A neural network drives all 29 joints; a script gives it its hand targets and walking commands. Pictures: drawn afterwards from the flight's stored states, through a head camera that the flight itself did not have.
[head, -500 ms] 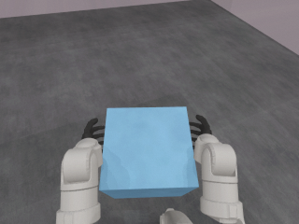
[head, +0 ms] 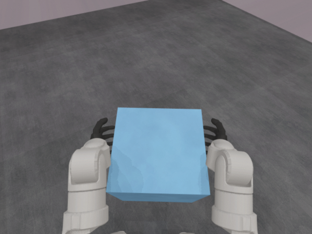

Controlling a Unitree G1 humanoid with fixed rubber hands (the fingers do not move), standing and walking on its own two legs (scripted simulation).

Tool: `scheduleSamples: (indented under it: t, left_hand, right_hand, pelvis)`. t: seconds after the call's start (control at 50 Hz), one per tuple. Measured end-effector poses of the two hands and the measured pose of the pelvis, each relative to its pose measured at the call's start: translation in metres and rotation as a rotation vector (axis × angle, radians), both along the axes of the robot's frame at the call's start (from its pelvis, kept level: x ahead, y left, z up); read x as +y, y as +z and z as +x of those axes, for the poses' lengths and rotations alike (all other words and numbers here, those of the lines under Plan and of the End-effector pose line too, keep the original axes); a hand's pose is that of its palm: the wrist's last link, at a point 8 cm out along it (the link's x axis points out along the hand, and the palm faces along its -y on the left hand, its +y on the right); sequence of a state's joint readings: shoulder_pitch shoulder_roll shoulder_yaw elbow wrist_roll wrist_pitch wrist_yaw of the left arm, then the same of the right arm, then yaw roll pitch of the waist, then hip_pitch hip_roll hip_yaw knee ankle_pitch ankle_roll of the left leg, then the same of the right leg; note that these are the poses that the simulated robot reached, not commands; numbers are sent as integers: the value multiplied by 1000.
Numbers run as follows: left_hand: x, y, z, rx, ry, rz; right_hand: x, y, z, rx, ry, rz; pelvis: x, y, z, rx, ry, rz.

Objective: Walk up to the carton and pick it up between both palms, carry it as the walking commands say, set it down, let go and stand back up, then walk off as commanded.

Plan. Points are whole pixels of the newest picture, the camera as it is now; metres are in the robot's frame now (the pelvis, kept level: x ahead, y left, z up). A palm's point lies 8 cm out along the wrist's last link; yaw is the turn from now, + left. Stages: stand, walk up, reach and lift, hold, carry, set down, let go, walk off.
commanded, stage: carry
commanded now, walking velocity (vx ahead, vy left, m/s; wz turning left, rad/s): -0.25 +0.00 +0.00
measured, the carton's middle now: (158, 159) +0.31 -0.02 -0.01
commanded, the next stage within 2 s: none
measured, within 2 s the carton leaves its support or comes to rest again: neither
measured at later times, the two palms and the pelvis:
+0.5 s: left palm out of the picture +0.06 +0.14 +0.08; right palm out of the picture +0.06 -0.15 +0.07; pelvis -0.23 +0.01 +0.00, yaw +0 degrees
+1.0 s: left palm out of the picture -0.17 +0.20 +0.08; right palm out of the picture -0.14 -0.09 +0.09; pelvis -0.45 +0.03 +0.00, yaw +0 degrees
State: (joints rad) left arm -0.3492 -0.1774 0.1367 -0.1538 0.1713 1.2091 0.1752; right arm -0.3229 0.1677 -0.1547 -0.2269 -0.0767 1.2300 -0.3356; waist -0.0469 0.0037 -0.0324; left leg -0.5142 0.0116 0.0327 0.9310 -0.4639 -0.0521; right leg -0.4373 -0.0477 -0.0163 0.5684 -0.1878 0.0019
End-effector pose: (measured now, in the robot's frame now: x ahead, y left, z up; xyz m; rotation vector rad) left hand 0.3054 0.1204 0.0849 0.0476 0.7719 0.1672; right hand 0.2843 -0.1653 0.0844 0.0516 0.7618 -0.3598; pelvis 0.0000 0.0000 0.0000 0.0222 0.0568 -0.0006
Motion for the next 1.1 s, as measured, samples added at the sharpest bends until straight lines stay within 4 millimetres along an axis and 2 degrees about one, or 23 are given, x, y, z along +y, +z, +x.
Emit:
scheduleSamples:
  t: [0.08,0.16,0.26,0.32,0.4,0.44,0.5,0.6,0.66,0.74,0.82,0.92,1.0,1.1]
  left_hand:
    - [22,-8,-37,-25,26,-28]
    - [50,-20,-91,20,96,-46]
    - [66,-14,-146,37,172,-47]
    - [65,-5,-170,3,188,-41]
    - [50,3,-199,-32,167,-19]
    - [38,1,-215,-33,135,4]
    - [21,-3,-242,18,68,30]
    - [8,-1,-276,37,-1,26]
    - [11,0,-296,5,-10,4]
    - [30,-6,-332,-25,8,-22]
    - [57,-18,-384,12,69,-41]
    - [76,-14,-441,38,150,-47]
    - [75,-2,-473,-4,176,-39]
    - [53,3,-510,-37,142,-4]
  right_hand:
    - [22,2,-27,-25,26,-26]
    - [49,-2,-60,25,112,-62]
    - [66,-1,-98,42,179,-54]
    - [65,4,-119,9,188,-39]
    - [50,3,-156,-26,169,-21]
    - [37,-4,-181,-28,142,-5]
    - [20,-13,-224,25,94,-1]
    - [8,-9,-278,43,9,12]
    - [12,-2,-300,10,-11,2]
    - [30,2,-328,-21,4,-20]
    - [57,-2,-361,21,82,-57]
    - [76,-1,-399,47,158,-57]
    - [76,5,-427,5,174,-37]
    - [53,-2,-475,-28,146,-9]
  pelvis:
    - [13,-9,-37,13,17,-13]
    - [19,-4,-73,-3,17,-29]
    - [20,2,-118,-7,16,-57]
    - [18,1,-144,2,9,-59]
    - [11,-6,-181,14,1,-52]
    - [7,-9,-201,9,-9,-56]
    - [5,-2,-226,-7,-6,-28]
    - [10,3,-270,-11,-17,1]
    - [15,1,-297,1,-12,3]
    - [27,-8,-334,18,0,-12]
    - [35,-5,-372,3,5,-22]
    - [35,2,-415,-6,6,-55]
    - [32,0,-450,5,-1,-58]
    - [22,-9,-495,16,-14,-48]
